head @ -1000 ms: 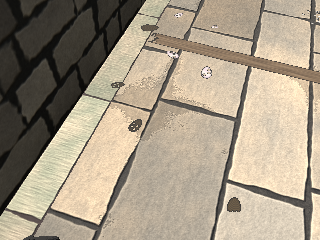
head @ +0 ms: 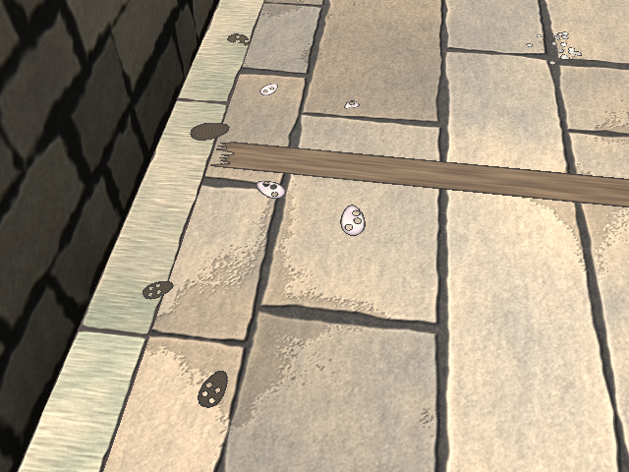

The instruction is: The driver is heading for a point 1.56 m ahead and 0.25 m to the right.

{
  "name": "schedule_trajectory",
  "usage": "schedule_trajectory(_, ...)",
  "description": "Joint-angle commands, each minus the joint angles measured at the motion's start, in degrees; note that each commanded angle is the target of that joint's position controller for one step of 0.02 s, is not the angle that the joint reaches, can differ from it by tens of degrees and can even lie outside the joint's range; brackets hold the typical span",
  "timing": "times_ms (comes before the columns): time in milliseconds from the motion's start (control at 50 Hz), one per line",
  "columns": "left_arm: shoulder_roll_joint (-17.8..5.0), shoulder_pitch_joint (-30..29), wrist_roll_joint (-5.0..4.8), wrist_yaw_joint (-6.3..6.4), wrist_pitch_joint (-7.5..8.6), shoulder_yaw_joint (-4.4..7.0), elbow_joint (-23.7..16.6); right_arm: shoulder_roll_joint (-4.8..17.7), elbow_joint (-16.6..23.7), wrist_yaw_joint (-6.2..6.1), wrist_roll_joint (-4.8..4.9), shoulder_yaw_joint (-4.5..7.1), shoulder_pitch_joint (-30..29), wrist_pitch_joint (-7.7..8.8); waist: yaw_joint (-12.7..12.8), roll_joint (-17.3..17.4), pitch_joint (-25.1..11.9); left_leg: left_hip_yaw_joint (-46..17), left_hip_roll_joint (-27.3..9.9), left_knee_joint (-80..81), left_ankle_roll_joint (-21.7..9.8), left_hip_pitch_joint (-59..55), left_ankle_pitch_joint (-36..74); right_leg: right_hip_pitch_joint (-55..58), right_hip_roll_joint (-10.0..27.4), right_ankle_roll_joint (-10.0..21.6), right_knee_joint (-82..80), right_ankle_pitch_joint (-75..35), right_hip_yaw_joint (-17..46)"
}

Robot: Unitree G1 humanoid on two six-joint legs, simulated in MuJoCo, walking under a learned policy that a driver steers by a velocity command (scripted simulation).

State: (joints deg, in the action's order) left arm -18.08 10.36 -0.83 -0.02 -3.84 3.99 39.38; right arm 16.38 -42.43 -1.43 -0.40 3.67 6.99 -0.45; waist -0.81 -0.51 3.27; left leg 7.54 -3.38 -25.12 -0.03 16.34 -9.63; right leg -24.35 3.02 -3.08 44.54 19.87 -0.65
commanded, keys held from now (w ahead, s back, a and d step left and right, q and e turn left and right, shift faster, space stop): e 0.52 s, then no key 0.48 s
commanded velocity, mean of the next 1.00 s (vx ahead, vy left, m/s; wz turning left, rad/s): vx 0.01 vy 0.00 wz -0.42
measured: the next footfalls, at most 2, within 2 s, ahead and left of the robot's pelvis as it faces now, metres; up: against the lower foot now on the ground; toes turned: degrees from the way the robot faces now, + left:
right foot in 0.06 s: +0.05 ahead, -0.12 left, +0.00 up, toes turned -5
left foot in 0.54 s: +0.11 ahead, +0.09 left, +0.00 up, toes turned -24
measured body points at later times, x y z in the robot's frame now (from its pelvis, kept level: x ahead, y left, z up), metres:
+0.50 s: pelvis +0.02 -0.01 +0.00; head +0.05 -0.03 +0.45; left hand +0.26 +0.22 -0.08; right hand +0.10 -0.33 -0.10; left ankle +0.07 +0.11 -0.73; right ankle +0.01 -0.12 -0.74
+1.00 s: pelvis +0.01 -0.03 +0.00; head +0.02 -0.04 +0.45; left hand +0.25 +0.15 -0.10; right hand +0.01 -0.32 -0.12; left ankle +0.07 +0.11 -0.74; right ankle -0.05 -0.13 -0.74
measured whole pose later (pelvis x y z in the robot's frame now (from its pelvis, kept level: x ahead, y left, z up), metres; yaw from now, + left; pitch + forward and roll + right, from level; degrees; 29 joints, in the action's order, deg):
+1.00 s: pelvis +0.01 -0.03 +0.00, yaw -24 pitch -1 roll +0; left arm -14.4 11.2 1.1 0.6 -2.0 2.0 39.1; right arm 15.4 -47.3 0.0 -0.9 1.4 9.8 0.5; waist -1.5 1.2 2.4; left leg -1.2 -2.1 -27.1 2.7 11.4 -14.8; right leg -11.0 -1.0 0.2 28.4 16.4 3.1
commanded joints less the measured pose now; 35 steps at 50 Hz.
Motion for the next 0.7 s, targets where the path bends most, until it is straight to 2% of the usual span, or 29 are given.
schedule_trajectory(20,-5.13,4.07,0.12,-0.86,0.31,1.79,-3.31,10.67,2.99,-0.02,1.47,2.86,-3.22,0.44,2.59,8.65,-8.68,-8.48,-14.24,3.42,-9.94,-5.54,10.90,8.55,-1.55,3.08,-10.81,-5.81,-3.08)
schedule_trajectory(40,-5.95,5.53,0.38,-0.74,0.29,2.30,-2.74,9.52,2.00,0.01,1.78,2.68,-1.57,0.34,2.90,7.04,-8.56,-6.46,-12.47,-0.28,-7.04,-3.18,6.41,12.93,-2.78,4.81,-15.43,-9.26,-2.68)
schedule_trajectory(60,-9.16,6.86,0.50,-0.14,0.35,3.32,-2.84,7.10,0.85,0.26,1.06,2.19,1.30,0.22,2.39,-1.29,-7.60,-1.51,-8.44,-9.82,-1.89,3.36,-2.15,18.67,1.53,7.77,-21.64,-20.10,5.21)
schedule_trajectory(80,-15.67,6.24,0.53,1.04,0.41,4.43,-4.85,3.97,3.27,0.60,-2.00,1.04,1.33,0.17,0.19,-19.79,-6.61,2.18,0.56,-27.60,4.57,19.59,-26.83,24.75,16.41,16.73,-23.10,-38.73,25.96)
schedule_trajectory(100,-14.78,7.22,2.80,0.37,1.65,3.99,-5.69,6.62,4.85,-0.05,-1.20,1.91,-5.02,0.37,5.33,-14.46,-8.82,-7.79,3.43,-37.20,4.36,22.53,-29.60,19.63,19.13,23.50,-25.86,-34.08,30.38)
schedule_trajectory(120,-13.40,5.26,3.03,0.11,2.80,3.56,-5.49,8.00,4.61,-0.42,0.23,2.51,-5.68,0.19,4.00,-9.43,-7.38,-10.23,2.25,-40.60,3.33,22.73,-24.79,18.01,15.89,21.31,-26.52,-28.98,25.63)
schedule_trajectory(140,-11.85,1.86,1.82,0.38,3.37,3.33,-5.68,8.02,3.55,-0.83,0.49,2.82,-3.83,-0.06,2.00,-7.07,-6.45,-11.05,1.57,-40.10,2.84,23.13,-19.48,17.47,12.78,17.91,-26.09,-24.88,22.13)
schedule_trajectory(160,-9.78,-0.28,0.77,0.71,3.36,2.64,-6.14,8.14,2.33,-1.30,0.08,3.06,-2.65,-0.32,1.24,-6.24,-6.53,-11.46,1.18,-39.47,3.11,22.79,-16.48,17.26,11.17,15.85,-25.76,-23.64,20.30)
schedule_trajectory(180,-9.24,-1.54,0.47,1.09,3.23,2.24,-6.51,8.15,2.08,-1.43,-0.32,3.19,-1.84,-0.35,0.48,-6.97,-6.76,-11.29,1.72,-40.12,3.66,20.77,-13.83,15.66,9.94,15.43,-25.53,-25.65,19.01)
schedule_trajectory(220,-8.37,-1.07,0.81,1.60,2.99,1.83,-6.92,7.28,1.96,-1.11,0.08,3.12,-0.80,0.05,0.13,-7.02,-8.47,-11.26,2.95,-39.47,4.31,18.71,-10.81,16.16,8.55,15.62,-25.18,-27.57,18.21)
schedule_trajectory(300,-9.47,0.69,0.40,2.28,2.61,2.37,-6.96,5.63,2.74,-0.67,0.41,2.34,-3.26,0.56,1.67,-7.11,-8.33,-12.27,3.81,-26.95,5.26,17.60,-9.07,19.04,7.67,15.66,-24.04,-24.37,20.48)
schedule_trajectory(360,-10.43,0.41,0.53,2.13,2.15,2.81,-7.44,5.82,2.96,-0.01,0.63,2.18,-3.80,0.92,2.21,-8.25,-7.69,-12.68,4.74,-20.32,5.27,13.00,-10.22,16.47,7.34,16.21,-23.68,-21.03,23.58)
schedule_trajectory(440,-10.53,-0.85,0.19,1.46,1.63,2.99,-8.05,6.66,3.08,0.90,1.09,2.38,-2.86,1.73,2.16,-8.95,-7.79,-13.05,6.01,-13.02,4.30,7.63,-11.67,15.51,6.62,16.12,-22.28,-23.48,28.73)
schedule_trajectory(480,-10.30,-2.17,-0.34,1.40,1.34,2.99,-8.41,6.81,2.82,1.40,1.17,2.55,-1.06,2.25,1.03,-8.94,-8.38,-12.88,6.23,-5.97,3.35,3.84,-9.10,15.92,5.48,15.03,-20.49,-25.39,30.56)
schedule_trajectory(500,-9.98,-3.33,-0.81,1.54,1.15,2.89,-8.68,6.81,2.25,1.57,1.09,2.72,0.81,2.48,-0.40,-8.55,-8.62,-12.14,6.09,0.82,2.59,-0.22,-3.88,14.80,4.00,13.50,-19.07,-24.25,30.26)
schedule_trajectory(520,-8.93,-3.10,-1.00,1.76,1.09,2.62,-8.81,8.09,1.75,1.48,0.74,3.20,2.51,2.58,-0.86,-7.01,-9.12,-13.30,3.07,5.51,1.23,-6.17,2.84,11.35,1.78,11.00,-16.90,-18.63,28.86)
schedule_trajectory(540,-5.78,-0.14,-0.10,1.70,1.18,1.74,-8.61,11.67,2.18,1.17,-0.27,3.83,3.48,2.30,0.85,2.89,-11.10,-22.76,-8.07,6.98,-2.92,-12.74,9.12,5.32,-3.20,7.50,-7.00,-3.38,21.92)
schedule_trajectory(560,-6.26,0.74,-0.38,1.78,1.65,2.04,-9.95,14.72,1.81,1.23,-1.78,4.23,2.18,1.82,2.83,16.88,-7.19,-35.82,-17.03,8.31,-12.97,-11.70,18.97,-6.21,-12.18,4.01,2.63,16.28,11.36)
schedule_trajectory(580,-10.82,1.99,0.86,1.95,2.14,3.35,-8.57,11.24,3.31,1.12,-1.62,3.38,0.42,2.11,1.85,12.30,-6.95,-36.89,-20.02,8.12,-17.18,-9.14,18.95,-6.94,-8.35,1.42,15.53,17.69,11.90)
schedule_trajectory(600,-12.02,2.32,0.40,1.81,2.06,4.09,-7.23,8.54,3.92,0.82,-1.03,2.48,-1.95,2.15,2.61,8.99,-6.15,-31.45,-16.63,7.26,-15.48,-7.78,17.31,-6.65,-7.74,0.65,20.22,14.03,12.00)
schedule_trajectory(620,-10.55,3.02,0.38,2.00,1.55,3.96,-5.88,7.54,4.11,0.70,-0.30,2.10,-3.76,2.04,3.24,7.27,-5.19,-26.66,-12.77,6.51,-12.91,-7.52,14.65,-6.68,-7.52,-0.42,21.96,11.10,11.62)
schedule_trajectory(640,-9.26,2.89,0.54,2.14,1.15,3.63,-5.61,6.95,3.98,0.58,0.48,1.79,-3.95,2.00,2.58,7.42,-4.53,-24.84,-11.53,6.07,-12.18,-8.44,14.98,-8.05,-7.62,-1.23,23.25,8.54,11.82)
schedule_trajectory(660,-7.41,2.61,0.34,2.01,0.97,3.06,-5.51,6.82,3.58,0.43,0.60,1.47,-3.26,1.81,2.24,7.58,-4.38,-22.55,-10.28,5.89,-12.20,-8.31,17.41,-7.30,-7.80,-1.84,22.95,7.34,11.15)
schedule_trajectory(700,-5.26,0.69,-0.02,1.85,1.15,2.12,-6.26,6.67,2.79,0.29,0.24,1.29,-1.53,1.36,1.09,8.95,-5.01,-19.53,-8.66,5.71,-12.45,-10.33,18.97,-5.85,-7.10,-2.54,16.66,5.91,8.66)
Keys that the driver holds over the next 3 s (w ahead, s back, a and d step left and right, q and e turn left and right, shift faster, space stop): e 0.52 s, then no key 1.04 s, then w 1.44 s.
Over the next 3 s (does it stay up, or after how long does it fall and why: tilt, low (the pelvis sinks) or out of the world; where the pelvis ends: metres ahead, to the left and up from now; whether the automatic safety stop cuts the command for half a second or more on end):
stays up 0.65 -0.23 0.01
